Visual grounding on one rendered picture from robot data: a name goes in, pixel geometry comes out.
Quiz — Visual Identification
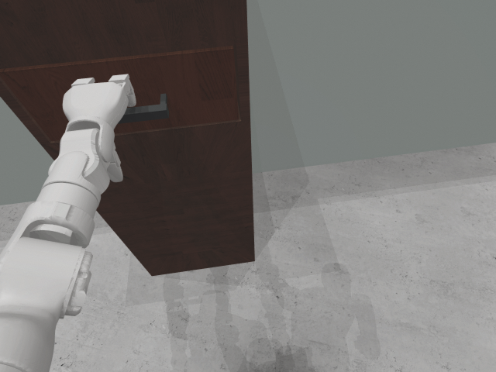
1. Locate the drawer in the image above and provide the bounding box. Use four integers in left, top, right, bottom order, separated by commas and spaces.
0, 46, 239, 141

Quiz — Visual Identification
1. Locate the robot left hand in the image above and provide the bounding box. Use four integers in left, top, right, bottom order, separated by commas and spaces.
63, 74, 136, 182

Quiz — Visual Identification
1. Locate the handle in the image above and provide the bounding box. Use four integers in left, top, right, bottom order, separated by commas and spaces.
118, 94, 169, 124

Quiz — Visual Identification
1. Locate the cabinet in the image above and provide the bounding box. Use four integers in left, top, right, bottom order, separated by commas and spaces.
0, 0, 255, 276

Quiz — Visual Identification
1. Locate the left robot upper arm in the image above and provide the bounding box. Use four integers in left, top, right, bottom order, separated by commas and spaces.
0, 236, 93, 372

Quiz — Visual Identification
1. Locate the left robot forearm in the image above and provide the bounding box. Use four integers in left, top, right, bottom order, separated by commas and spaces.
0, 115, 115, 274

